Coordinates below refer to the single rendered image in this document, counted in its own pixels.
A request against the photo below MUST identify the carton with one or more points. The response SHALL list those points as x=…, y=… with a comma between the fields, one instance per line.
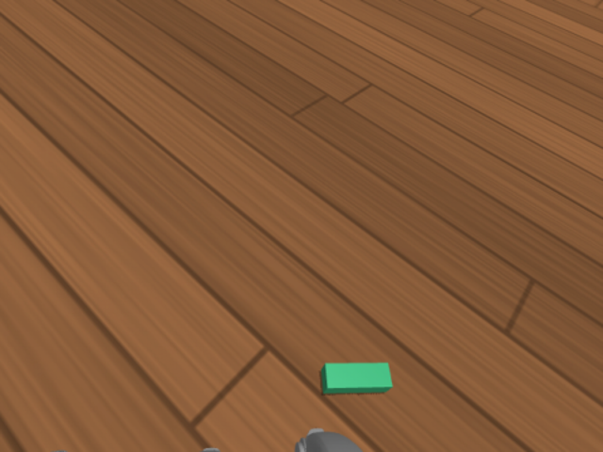
x=338, y=378

